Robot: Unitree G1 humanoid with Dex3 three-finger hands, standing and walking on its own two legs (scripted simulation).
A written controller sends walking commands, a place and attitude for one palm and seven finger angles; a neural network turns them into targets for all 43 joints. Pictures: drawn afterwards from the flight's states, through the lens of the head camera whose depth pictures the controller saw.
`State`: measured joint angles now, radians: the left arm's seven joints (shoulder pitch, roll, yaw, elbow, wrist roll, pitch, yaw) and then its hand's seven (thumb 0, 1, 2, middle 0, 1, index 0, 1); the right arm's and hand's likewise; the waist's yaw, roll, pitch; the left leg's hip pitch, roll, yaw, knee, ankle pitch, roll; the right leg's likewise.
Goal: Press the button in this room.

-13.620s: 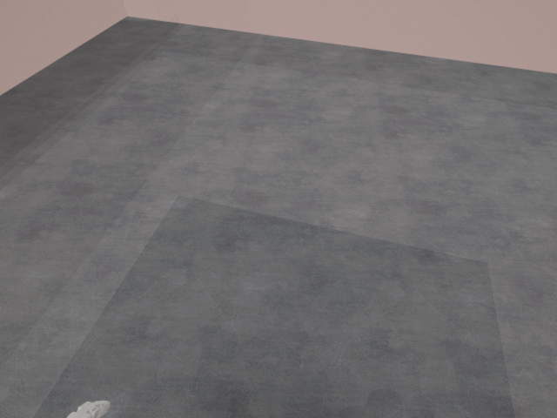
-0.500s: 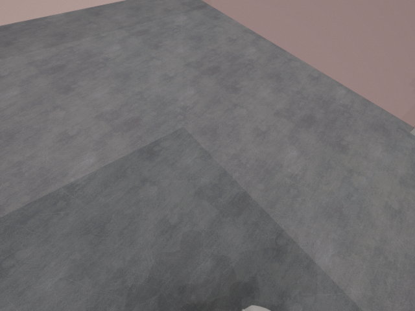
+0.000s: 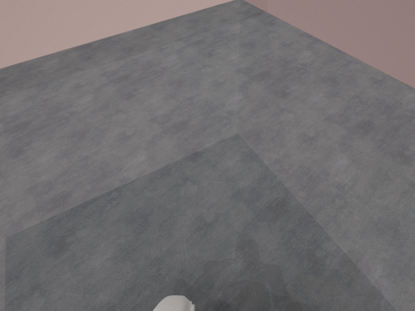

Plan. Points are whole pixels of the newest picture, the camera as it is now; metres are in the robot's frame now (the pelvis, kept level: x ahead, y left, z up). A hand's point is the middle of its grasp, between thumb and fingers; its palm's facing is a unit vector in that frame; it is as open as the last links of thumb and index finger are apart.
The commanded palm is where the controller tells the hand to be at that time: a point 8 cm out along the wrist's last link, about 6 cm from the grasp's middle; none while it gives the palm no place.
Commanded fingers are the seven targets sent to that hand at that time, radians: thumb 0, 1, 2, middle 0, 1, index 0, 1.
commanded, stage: turn or walk to find it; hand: left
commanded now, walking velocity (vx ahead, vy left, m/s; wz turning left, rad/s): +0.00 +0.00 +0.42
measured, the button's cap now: out of the picture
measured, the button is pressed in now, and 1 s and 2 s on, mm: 0 0 0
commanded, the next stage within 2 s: stand and wait in 1.94 s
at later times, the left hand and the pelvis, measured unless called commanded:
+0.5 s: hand out of the picture -0.05 +0.27 -0.18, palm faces +0.28 -0.93 -0.24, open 7.4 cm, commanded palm none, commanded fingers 0.00 0.90 0.90 -0.20 -0.30 -0.20 -0.30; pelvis -0.03 +0.05 +0.00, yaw +12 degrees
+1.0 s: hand out of the picture -0.03 +0.20 -0.15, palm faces +0.42 -0.87 -0.27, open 7.4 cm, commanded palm none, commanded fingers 0.00 0.90 0.90 -0.20 -0.30 -0.20 -0.30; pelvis -0.03 -0.01 +0.00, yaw +26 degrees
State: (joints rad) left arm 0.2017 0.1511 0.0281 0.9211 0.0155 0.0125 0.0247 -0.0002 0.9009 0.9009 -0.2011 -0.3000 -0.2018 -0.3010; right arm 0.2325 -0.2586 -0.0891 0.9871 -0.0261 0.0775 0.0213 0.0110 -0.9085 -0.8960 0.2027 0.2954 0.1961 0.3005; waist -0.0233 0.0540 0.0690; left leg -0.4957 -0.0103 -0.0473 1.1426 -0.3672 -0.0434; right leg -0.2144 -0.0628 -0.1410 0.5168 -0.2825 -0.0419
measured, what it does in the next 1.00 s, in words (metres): steps on the spot, turning left: left foot, then right foot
